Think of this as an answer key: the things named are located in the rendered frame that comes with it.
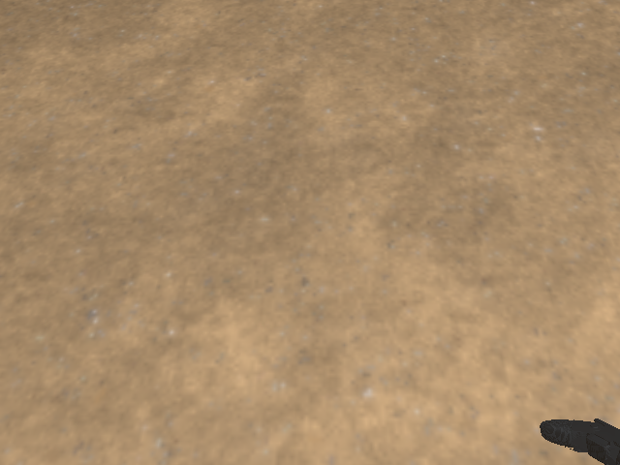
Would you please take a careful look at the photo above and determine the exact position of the right robot hand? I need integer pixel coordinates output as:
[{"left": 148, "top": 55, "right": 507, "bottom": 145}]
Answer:
[{"left": 540, "top": 418, "right": 620, "bottom": 465}]

